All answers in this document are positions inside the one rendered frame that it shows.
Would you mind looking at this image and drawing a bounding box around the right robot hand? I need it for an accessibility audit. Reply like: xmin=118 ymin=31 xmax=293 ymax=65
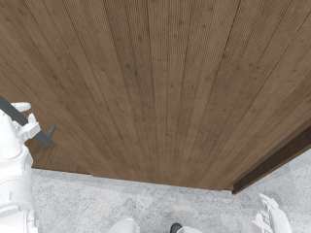
xmin=252 ymin=193 xmax=293 ymax=233

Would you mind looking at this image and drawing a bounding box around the robot left forearm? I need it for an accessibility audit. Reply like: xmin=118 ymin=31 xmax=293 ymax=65
xmin=0 ymin=138 xmax=35 ymax=218

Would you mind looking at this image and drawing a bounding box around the right robot foot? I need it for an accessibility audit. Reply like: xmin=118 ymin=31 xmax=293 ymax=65
xmin=170 ymin=222 xmax=182 ymax=233

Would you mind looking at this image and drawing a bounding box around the robot left thigh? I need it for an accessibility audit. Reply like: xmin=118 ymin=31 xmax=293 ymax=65
xmin=107 ymin=219 xmax=140 ymax=233

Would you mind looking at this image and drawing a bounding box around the left robot hand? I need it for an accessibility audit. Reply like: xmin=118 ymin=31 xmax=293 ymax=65
xmin=0 ymin=102 xmax=41 ymax=144

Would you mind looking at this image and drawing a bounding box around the left robot upper arm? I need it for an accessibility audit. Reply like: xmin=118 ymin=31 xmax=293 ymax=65
xmin=0 ymin=209 xmax=44 ymax=233

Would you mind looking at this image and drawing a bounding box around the handle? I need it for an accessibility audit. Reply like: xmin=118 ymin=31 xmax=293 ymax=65
xmin=0 ymin=95 xmax=56 ymax=145

